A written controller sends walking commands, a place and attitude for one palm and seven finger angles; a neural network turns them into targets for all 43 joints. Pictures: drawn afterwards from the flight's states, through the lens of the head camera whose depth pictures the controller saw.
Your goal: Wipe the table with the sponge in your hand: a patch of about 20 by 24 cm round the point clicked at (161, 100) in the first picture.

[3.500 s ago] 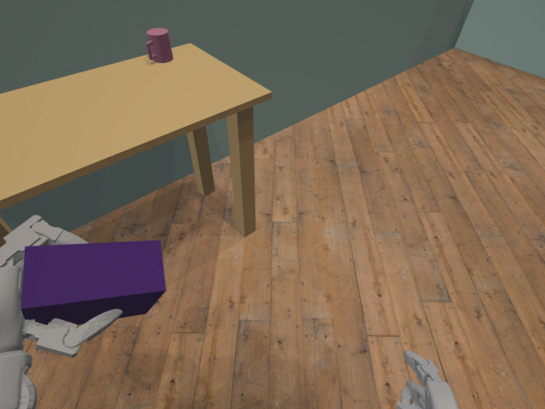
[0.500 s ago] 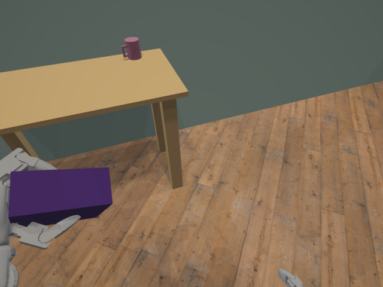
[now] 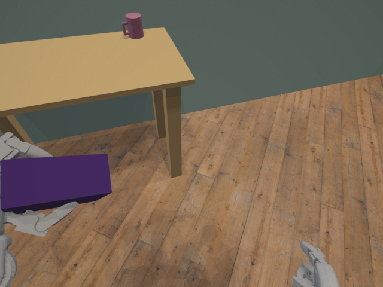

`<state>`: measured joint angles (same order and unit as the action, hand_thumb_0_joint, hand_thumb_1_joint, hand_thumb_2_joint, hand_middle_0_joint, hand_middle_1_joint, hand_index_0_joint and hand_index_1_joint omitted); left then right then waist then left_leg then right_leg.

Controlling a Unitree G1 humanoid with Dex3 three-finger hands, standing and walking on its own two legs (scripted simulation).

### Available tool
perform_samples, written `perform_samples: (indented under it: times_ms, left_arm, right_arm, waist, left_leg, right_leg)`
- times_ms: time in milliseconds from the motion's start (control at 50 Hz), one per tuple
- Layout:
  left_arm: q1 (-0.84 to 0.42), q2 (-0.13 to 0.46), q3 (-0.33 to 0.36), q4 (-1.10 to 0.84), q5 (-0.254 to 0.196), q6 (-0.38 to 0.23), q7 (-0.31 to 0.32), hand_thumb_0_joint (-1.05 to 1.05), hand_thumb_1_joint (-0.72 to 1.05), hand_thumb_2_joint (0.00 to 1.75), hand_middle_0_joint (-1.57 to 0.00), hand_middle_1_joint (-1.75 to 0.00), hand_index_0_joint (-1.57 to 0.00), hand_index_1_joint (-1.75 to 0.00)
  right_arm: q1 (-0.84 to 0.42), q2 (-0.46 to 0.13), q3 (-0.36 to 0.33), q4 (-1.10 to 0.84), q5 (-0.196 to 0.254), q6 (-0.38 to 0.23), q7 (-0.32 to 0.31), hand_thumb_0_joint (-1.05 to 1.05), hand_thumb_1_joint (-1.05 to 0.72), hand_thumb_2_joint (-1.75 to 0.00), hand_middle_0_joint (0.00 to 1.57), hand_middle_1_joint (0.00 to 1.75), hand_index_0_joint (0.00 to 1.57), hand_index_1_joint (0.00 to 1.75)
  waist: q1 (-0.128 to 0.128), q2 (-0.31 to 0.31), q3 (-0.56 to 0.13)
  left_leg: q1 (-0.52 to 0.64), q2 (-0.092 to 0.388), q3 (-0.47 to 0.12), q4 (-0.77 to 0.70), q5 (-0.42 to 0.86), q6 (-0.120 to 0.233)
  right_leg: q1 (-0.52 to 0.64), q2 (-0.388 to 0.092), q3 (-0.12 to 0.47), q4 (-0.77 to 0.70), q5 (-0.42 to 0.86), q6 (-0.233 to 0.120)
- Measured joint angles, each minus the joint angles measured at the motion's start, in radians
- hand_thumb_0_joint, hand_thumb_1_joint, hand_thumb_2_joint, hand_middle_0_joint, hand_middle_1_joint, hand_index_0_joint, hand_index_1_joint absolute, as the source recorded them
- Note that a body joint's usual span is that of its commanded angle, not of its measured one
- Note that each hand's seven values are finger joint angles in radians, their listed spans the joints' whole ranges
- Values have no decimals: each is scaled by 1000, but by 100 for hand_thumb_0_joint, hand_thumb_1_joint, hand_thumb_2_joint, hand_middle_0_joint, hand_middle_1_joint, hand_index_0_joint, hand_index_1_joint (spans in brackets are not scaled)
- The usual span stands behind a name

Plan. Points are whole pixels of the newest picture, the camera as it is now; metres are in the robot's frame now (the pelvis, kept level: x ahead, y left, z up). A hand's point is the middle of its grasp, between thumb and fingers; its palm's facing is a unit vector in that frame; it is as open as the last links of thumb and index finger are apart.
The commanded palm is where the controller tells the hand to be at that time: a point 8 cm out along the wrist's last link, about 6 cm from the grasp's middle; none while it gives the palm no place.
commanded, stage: take the last steps up to it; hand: left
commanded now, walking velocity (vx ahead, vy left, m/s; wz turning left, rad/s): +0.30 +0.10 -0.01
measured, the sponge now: (73, 183) +0.23 +0.21 +0.16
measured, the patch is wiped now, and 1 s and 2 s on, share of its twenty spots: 0.00 0.00 0.00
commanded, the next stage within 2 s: come to a stop and stand still in 2.00 s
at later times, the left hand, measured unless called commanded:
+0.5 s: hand (67, 132) +0.33 +0.25 +0.17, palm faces +0.38 -0.80 -0.46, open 10.0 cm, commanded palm +0.27 +0.30 +0.19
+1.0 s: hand (102, 87) +0.46 +0.23 +0.17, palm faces +0.39 -0.79 -0.47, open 10.0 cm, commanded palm +0.40 +0.28 +0.19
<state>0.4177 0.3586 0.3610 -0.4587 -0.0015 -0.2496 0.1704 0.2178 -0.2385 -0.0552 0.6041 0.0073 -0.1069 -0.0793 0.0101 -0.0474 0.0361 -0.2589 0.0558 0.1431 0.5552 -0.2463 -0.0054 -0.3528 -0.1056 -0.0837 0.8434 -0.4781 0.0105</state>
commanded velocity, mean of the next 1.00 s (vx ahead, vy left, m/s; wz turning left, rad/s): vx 0.30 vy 0.09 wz -0.01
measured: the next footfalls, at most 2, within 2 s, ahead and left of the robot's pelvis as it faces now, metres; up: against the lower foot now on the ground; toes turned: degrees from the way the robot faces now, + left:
right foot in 0.18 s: +0.11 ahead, -0.10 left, +0.00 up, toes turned -9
left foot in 0.54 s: +0.22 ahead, +0.15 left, +0.00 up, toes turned +9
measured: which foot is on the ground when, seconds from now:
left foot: down 0.00-0.20, up 0.22-0.52, down 0.54-0.94, up 0.96-1.00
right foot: up 0.00-0.16, down 0.18-0.56, up 0.58-0.92, down 0.94-1.00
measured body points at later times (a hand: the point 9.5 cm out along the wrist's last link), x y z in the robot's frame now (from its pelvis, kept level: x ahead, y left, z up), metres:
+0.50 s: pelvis +0.11 +0.02 +0.01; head +0.16 +0.01 +0.46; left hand +0.30 +0.29 +0.20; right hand +0.27 -0.24 -0.09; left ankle +0.17 +0.15 -0.71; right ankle +0.07 -0.09 -0.73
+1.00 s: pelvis +0.24 +0.00 +0.00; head +0.27 -0.02 +0.44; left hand +0.44 +0.27 +0.20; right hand +0.38 -0.22 -0.12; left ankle +0.18 +0.14 -0.68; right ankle +0.26 -0.08 -0.73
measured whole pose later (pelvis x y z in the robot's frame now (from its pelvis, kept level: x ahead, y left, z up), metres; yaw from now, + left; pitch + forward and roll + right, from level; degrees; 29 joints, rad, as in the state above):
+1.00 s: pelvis +0.24 +0.00 +0.00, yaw -1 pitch +0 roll +1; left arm 0.43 0.35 0.35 -0.46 -0.01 -0.20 0.14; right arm 0.21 -0.18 0.01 0.67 0.00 -0.09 -0.06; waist 0.02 0.05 0.06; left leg -0.35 0.08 0.08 0.97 -0.46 -0.02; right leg -0.34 -0.05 -0.19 0.65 -0.30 -0.07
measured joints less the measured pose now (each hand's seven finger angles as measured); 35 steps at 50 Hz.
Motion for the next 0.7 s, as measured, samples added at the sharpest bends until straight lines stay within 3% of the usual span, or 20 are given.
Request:
perform_samples:
  times_ms: [40, 80, 180, 200, 240, 280, 320, 360, 400, 520, 560, 620, 660, 700]
  left_arm:
    - [-10, 5, 3, 30, 4, 11, -6, -1, -49, 99, -75, -133, -76, -133]
    - [7, 4, 2, 25, 4, 21, -10, -1, -49, 99, -75, -133, -76, -133]
    - [75, 19, -7, -43, 0, 14, -16, -1, -49, 99, -75, -133, -76, -134]
    - [72, 26, -7, -48, 3, 10, -18, -1, -49, 99, -75, -133, -76, -134]
    - [46, 19, -17, -31, 3, 3, -26, -1, -49, 99, -75, -133, -76, -134]
    - [29, 3, -19, -2, -6, -2, -35, -1, -49, 99, -75, -133, -76, -134]
    - [34, -11, -10, 20, -7, -7, -39, -1, -49, 99, -75, -133, -76, -134]
    - [47, -17, 0, 29, -3, -12, -38, -1, -49, 99, -75, -133, -76, -134]
    - [63, -16, 5, 22, -1, -12, -33, -1, -49, 99, -75, -133, -76, -134]
    - [87, -2, -7, -78, 3, 1, -8, -1, -49, 99, -75, -133, -76, -134]
    - [80, 13, 5, -108, -2, -3, -1, -1, -49, 99, -75, -133, -76, -134]
    - [16, 45, 22, -67, -5, -7, -2, -1, -49, 99, -75, -133, -76, -134]
    - [1, 57, 35, -54, -8, 3, -6, -1, -49, 99, -75, -133, -76, -134]
    - [18, 51, 42, -69, -14, 11, -10, -1, -49, 99, -75, -133, -76, -134]
  right_arm:
    - [-4, 37, 16, 5, 1, -9, 8, 1, -90, -90, 20, 29, 20, 29]
    - [0, 69, 38, 9, 1, -21, 18, 1, -90, -90, 20, 29, 20, 29]
    - [26, 108, 83, 10, -6, -37, 31, 1, -90, -90, 20, 30, 20, 30]
    - [28, 106, 85, 11, -6, -33, 31, 1, -90, -90, 20, 30, 21, 30]
    - [11, 91, 80, 42, -5, -12, 34, 1, -90, -90, 20, 30, 21, 30]
    - [-9, 72, 73, 76, -5, 11, 39, 1, -90, -90, 20, 30, 21, 30]
    - [-21, 54, 65, 89, -6, 30, 39, 1, -90, -90, 20, 30, 21, 30]
    - [-27, 40, 58, 83, -7, 40, 37, 1, -90, -90, 20, 30, 21, 30]
    - [-27, 28, 51, 65, -9, 43, 36, 1, -90, -90, 20, 30, 21, 30]
    - [-11, -9, 20, 0, -13, 23, 22, 1, -90, -90, 20, 30, 20, 30]
    - [-19, -12, 8, -21, -9, 17, 15, 1, -90, -90, 20, 30, 20, 30]
    - [-51, 26, 6, -19, -4, 11, 14, 1, -90, -90, 20, 30, 20, 29]
    - [-60, 56, 23, -14, 1, 1, 23, 1, -90, -90, 20, 29, 20, 29]
    - [-55, 81, 42, -15, 4, -9, 34, 1, -90, -90, 20, 30, 20, 29]
  waist:
    - [-13, 5, -11]
    - [-20, 18, -18]
    - [-11, 60, -7]
    - [-9, 73, -3]
    - [-1, 97, 11]
    - [6, 100, 21]
    - [4, 99, 25]
    - [0, 85, 31]
    - [-3, 63, 36]
    - [4, 12, 49]
    - [5, -1, 47]
    - [-8, -15, 45]
    - [-19, -9, 30]
    - [-23, 0, 14]
  left_leg:
    - [4, 5, -6, 5, -35, 0]
    - [15, 14, -10, -12, -43, -4]
    - [30, 35, -17, 20, -90, -31]
    - [12, 41, -23, 72, -119, -23]
    - [-66, 29, -65, 287, -185, -8]
    - [-153, 0, -94, 510, -179, -16]
    - [-223, -5, -96, 616, -144, -26]
    - [-258, 5, -84, 580, -112, -28]
    - [-258, 17, -61, 448, -80, -25]
    - [-118, 8, 15, 27, 5, -7]
    - [-74, -2, 33, -20, 61, 18]
    - [-71, 0, 40, 44, -10, 33]
    - [-55, 10, 36, 26, -22, 30]
    - [-32, 21, 40, -11, -15, 23]
  right_leg:
    - [-55, 20, 3, 125, -27, 6]
    - [-79, 29, -15, 125, -7, 12]
    - [11, 54, -77, -188, 104, 12]
    - [26, 61, -87, -222, 172, -24]
    - [24, 60, -100, -181, 165, -66]
    - [43, 53, -97, -185, 135, -71]
    - [71, 50, -93, -227, 141, -58]
    - [95, 43, -87, -274, 156, -51]
    - [114, 33, -79, -309, 164, -46]
    - [160, 8, -54, -293, 112, -5]
    - [130, -4, -30, -176, 54, 4]
    - [3, 19, 31, 164, -72, 0]
    - [-80, 34, 28, 299, -55, 7]
    - [-144, 31, 10, 322, -4, 14]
